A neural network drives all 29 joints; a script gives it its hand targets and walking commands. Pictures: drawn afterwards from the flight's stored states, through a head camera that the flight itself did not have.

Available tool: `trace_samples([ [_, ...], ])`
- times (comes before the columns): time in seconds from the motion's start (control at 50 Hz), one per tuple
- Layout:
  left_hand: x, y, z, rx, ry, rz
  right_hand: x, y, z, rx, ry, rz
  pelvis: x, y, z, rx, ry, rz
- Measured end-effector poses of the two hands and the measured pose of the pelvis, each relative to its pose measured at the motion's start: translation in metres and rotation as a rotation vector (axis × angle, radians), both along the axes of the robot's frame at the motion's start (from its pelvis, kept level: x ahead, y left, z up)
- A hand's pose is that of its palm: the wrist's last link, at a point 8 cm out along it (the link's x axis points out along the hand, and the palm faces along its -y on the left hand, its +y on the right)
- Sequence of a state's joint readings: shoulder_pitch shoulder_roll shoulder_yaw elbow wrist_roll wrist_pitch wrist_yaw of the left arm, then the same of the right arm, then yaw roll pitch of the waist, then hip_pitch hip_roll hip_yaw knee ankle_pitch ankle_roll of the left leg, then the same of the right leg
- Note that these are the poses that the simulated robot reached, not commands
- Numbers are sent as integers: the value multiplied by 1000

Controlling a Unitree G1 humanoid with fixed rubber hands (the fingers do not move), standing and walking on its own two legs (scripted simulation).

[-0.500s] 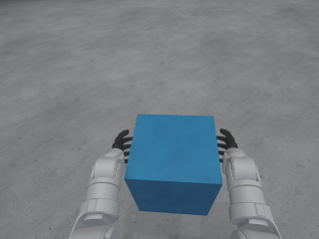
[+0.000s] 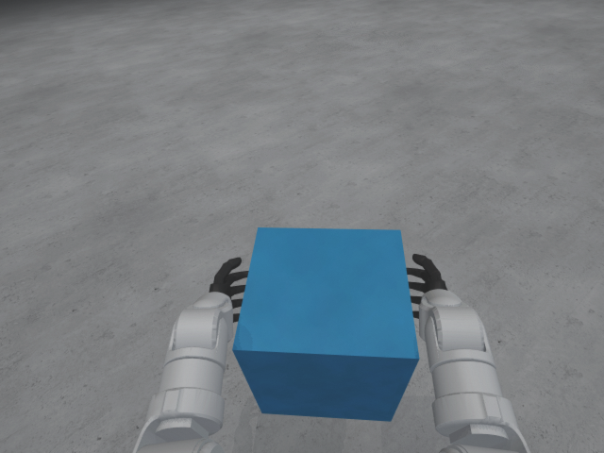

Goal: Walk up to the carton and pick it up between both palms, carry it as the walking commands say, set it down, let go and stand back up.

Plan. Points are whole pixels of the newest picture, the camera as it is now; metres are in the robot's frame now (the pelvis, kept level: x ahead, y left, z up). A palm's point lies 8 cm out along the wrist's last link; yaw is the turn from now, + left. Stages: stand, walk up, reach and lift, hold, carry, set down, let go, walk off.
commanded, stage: reach and lift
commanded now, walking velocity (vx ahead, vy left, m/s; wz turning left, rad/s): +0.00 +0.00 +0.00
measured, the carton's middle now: (326, 327) +0.31 -0.01 -0.02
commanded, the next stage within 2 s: hold in 0.46 s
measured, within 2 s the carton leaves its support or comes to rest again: neither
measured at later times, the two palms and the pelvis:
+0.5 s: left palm (219, 310) +0.30 +0.14 +0.05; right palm (433, 306) +0.30 -0.16 +0.05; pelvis +0.00 +0.00 +0.00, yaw +0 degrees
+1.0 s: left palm (219, 313) +0.29 +0.14 +0.05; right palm (435, 310) +0.29 -0.16 +0.05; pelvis +0.00 +0.00 +0.00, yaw +0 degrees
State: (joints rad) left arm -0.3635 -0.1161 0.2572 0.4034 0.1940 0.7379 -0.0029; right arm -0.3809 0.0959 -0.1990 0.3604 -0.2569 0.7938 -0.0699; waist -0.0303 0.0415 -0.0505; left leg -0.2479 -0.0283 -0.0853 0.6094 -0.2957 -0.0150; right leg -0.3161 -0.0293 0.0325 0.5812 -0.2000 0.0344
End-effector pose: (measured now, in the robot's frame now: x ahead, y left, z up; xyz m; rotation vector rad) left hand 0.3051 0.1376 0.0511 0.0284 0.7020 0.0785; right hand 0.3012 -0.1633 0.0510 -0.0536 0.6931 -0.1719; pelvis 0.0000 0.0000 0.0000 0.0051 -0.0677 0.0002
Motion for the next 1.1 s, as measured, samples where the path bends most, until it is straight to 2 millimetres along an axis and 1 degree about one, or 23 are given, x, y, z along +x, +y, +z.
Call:
trace_samples([
  [0.2,1,0,-1,0,5,0,1,0,-1,0,4,1,1,0,0,0,1,0],
  [0.34,0,1,0,-5,-4,4,1,1,2,-9,-5,7,1,0,0,0,1,0],
  [0.72,-12,1,-2,-15,-6,16,-11,1,-1,-12,-8,13,-4,-1,0,1,-8,0],
  [1.04,-10,1,-3,-11,0,17,-8,1,-3,-7,-2,15,-2,-1,0,1,-5,0],
  [1.1,-11,2,0,-17,-9,20,-9,2,1,-17,-9,19,-2,-1,0,1,-5,0],
])
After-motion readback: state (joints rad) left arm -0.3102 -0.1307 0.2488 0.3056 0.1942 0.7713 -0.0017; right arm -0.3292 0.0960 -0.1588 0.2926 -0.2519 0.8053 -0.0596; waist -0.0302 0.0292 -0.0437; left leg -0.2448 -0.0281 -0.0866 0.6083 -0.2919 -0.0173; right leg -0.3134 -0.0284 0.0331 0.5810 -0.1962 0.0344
